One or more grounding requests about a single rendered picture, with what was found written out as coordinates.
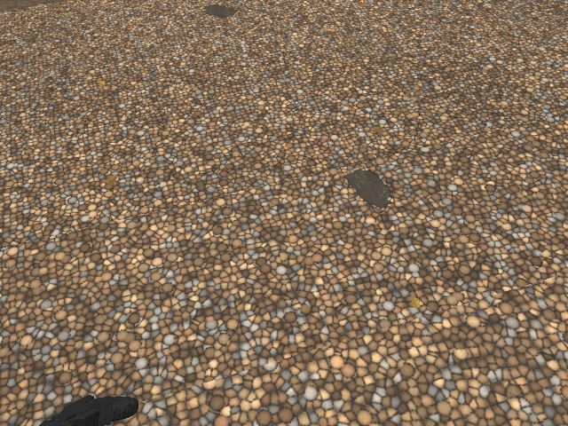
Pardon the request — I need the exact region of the left robot hand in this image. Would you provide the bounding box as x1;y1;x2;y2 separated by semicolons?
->
39;395;138;426

